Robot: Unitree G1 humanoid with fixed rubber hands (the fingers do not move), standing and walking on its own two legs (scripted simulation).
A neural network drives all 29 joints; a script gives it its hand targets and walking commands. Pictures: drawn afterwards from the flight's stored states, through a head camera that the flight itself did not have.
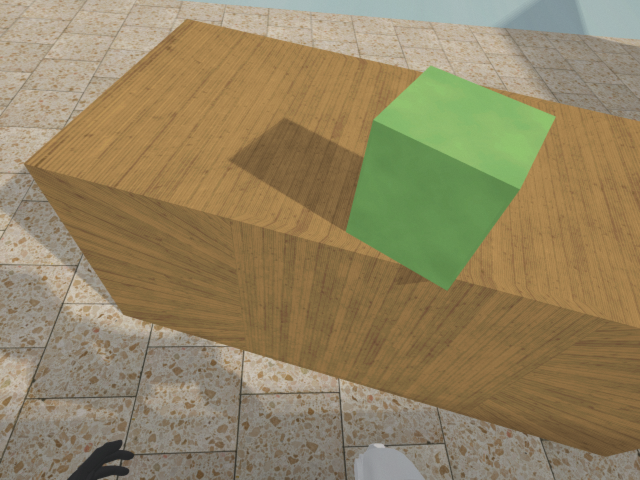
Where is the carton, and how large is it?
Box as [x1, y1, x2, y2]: [346, 66, 555, 290]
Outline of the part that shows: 430,66 373,120 346,231 447,290 520,188 555,116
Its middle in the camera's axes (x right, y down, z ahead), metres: +0.21 -0.10 +0.66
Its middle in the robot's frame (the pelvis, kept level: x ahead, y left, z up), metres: +0.57 -0.17 +0.02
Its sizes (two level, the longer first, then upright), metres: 0.210 0.200 0.250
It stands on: a pedestal, 0.66 m high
